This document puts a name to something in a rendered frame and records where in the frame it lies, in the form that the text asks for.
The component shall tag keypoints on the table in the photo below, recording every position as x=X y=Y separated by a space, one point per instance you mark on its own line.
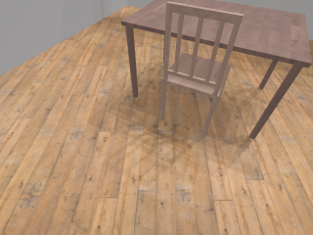
x=272 y=34

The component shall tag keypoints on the chair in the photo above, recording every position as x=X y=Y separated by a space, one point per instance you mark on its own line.
x=191 y=72

